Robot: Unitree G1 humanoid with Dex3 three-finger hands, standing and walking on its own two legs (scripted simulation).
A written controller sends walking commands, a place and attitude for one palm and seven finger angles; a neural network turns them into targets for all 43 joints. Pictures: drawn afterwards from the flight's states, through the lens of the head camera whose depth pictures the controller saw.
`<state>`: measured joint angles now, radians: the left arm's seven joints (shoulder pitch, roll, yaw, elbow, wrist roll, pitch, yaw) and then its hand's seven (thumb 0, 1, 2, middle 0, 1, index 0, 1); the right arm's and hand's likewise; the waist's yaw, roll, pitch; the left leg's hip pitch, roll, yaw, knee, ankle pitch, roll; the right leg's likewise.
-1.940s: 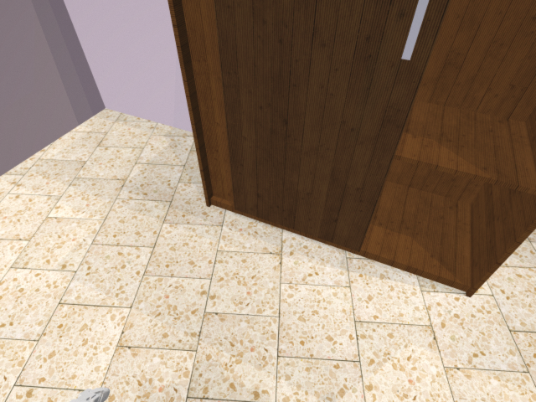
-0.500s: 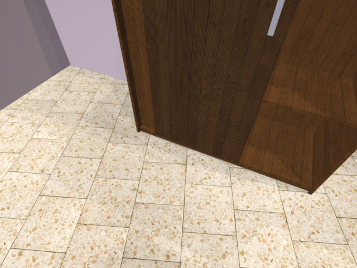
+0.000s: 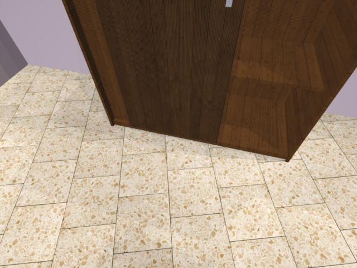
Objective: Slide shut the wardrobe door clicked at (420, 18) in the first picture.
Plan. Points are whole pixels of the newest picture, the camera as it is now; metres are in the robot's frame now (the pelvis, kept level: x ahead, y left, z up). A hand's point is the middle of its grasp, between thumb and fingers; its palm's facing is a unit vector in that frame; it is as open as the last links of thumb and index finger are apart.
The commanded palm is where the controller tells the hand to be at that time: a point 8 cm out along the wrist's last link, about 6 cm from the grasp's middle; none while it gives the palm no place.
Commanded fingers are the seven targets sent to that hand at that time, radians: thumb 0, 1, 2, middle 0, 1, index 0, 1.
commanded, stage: walk to a spot facing it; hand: left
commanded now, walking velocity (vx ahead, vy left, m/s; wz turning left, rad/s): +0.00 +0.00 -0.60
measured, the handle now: out of the picture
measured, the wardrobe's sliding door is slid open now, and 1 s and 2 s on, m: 0.46 0.46 0.46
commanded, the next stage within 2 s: turn to face it in 1.02 s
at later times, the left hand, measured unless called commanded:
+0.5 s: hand out of the picture +0.06 +0.20 -0.14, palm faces -0.10 -0.97 -0.22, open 7.4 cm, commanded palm none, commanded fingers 0.00 0.90 0.90 -0.20 -0.30 -0.20 -0.30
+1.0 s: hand (135, 212) +0.28 +0.16 -0.16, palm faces -0.51 -0.84 -0.18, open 7.4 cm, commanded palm none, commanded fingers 0.00 0.90 0.90 -0.20 -0.30 -0.20 -0.30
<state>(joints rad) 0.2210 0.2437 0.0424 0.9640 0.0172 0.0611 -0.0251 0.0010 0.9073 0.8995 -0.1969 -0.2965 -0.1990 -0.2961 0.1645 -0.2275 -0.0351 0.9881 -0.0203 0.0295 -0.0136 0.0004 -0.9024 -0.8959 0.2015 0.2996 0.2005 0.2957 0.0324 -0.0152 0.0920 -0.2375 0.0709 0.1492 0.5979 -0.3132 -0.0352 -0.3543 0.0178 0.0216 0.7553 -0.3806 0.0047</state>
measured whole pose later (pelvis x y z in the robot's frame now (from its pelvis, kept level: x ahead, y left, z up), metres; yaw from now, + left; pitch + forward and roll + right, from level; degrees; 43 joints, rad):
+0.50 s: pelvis +0.02 +0.01 +0.02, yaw -13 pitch +1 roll +0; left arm 0.37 0.19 0.06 0.96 0.03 -0.01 -0.01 0.00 0.90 0.90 -0.20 -0.30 -0.20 -0.30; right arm 0.17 -0.25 -0.07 0.94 -0.03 0.03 0.00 0.00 -0.91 -0.90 0.20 0.30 0.20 0.29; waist 0.06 0.01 -0.02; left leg -0.42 0.03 -0.02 0.83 -0.34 -0.06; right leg -0.23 0.13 0.18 0.37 -0.15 -0.07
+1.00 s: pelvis +0.10 +0.03 +0.01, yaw -33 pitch +0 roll -1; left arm 0.19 0.23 0.10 0.94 0.03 0.07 -0.04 0.00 0.91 0.90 -0.19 -0.30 -0.19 -0.30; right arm 0.38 -0.14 -0.02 1.01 -0.03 -0.02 -0.04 0.00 -0.90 -0.90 0.20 0.30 0.20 0.30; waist -0.02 -0.04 0.08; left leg -0.07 0.06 0.27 0.46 -0.37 0.03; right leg -0.55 -0.06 -0.05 0.97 -0.27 0.05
